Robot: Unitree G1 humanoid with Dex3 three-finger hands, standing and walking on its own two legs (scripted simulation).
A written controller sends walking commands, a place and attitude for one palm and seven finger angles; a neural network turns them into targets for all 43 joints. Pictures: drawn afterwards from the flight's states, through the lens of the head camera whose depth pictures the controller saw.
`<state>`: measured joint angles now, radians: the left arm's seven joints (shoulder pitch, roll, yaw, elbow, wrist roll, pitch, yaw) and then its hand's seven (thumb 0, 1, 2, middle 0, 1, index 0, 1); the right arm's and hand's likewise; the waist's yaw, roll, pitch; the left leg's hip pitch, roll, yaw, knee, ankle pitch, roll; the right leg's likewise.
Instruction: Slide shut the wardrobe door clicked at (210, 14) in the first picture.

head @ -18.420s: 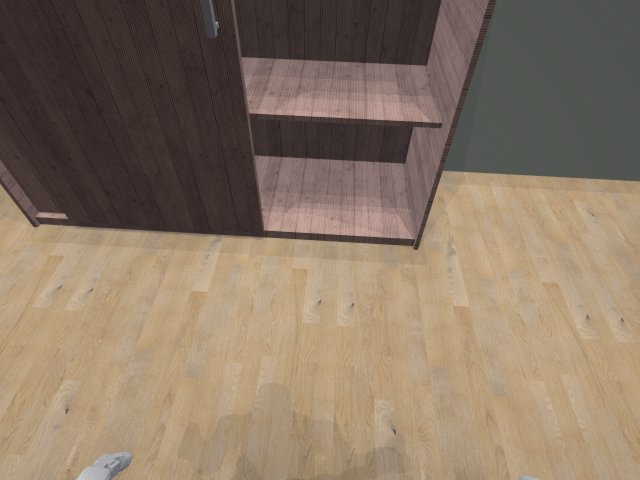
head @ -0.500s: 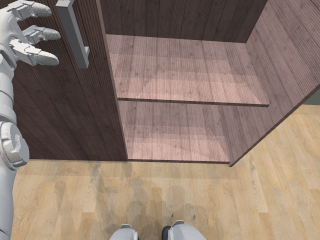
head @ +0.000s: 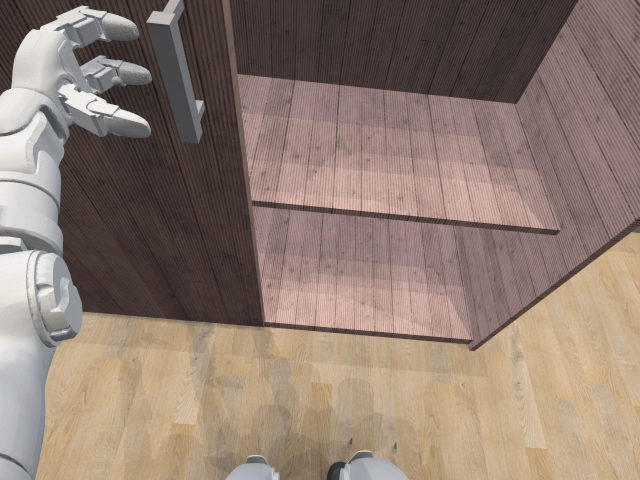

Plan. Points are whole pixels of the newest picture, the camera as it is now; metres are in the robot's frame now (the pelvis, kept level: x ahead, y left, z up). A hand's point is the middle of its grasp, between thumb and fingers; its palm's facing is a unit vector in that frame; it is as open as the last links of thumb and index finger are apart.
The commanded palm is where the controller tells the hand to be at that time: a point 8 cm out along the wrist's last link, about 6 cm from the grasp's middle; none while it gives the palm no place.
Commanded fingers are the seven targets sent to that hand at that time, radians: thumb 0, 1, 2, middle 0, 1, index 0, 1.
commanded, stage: move the hooked fingers beside the handle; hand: left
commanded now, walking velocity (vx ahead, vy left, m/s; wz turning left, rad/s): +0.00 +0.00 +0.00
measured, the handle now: (183, 74) +0.54 +0.14 +0.19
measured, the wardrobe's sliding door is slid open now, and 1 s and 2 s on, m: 0.66 0.66 0.66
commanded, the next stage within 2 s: feel for the door with the fingertips in 1.30 s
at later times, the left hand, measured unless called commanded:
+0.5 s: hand (121, 86) +0.51 +0.20 +0.19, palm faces -0.07 -1.00 -0.01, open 13.4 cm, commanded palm +0.49 +0.23 +0.17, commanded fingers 0.00 -0.50 0.30 -0.30 -1.20 -0.30 -1.20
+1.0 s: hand (136, 102) +0.50 +0.19 +0.18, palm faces -0.07 -1.00 -0.02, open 13.9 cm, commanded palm +0.47 +0.24 +0.18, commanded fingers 0.00 -0.50 0.30 -0.30 -1.20 -0.30 -1.20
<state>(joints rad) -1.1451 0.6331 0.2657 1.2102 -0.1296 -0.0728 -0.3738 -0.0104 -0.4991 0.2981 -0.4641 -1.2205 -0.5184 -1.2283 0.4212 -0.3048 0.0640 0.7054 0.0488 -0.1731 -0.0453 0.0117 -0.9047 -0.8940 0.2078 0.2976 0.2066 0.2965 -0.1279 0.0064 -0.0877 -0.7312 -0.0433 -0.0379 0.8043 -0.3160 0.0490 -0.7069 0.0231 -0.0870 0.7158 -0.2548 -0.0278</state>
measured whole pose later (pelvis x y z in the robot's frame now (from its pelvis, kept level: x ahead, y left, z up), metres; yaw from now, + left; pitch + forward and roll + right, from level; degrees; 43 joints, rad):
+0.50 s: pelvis +0.03 -0.01 +0.01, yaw +0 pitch +12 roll -2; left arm -0.94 0.58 0.29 1.06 -0.20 -0.10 -0.39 -0.01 -0.50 0.30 -0.37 -1.28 -0.39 -1.24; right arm 0.38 -0.30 0.05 0.68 0.06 -0.13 -0.03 0.01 -0.91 -0.89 0.21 0.30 0.21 0.30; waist -0.08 0.02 -0.09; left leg -0.60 -0.02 -0.04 0.75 -0.35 0.03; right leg -0.58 0.05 -0.08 0.66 -0.28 -0.05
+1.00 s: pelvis +0.06 -0.01 +0.02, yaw -2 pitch +8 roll -2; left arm -0.68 0.48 0.33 0.79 -0.20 -0.05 -0.34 -0.01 -0.50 0.30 -0.32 -1.20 -0.32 -1.22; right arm 0.32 -0.27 0.06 0.64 0.07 -0.10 -0.05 0.01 -0.91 -0.89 0.21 0.30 0.20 0.30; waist -0.07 0.03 -0.08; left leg -0.44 -0.02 -0.01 0.66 -0.36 0.04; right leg -0.43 0.05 -0.04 0.58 -0.29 -0.04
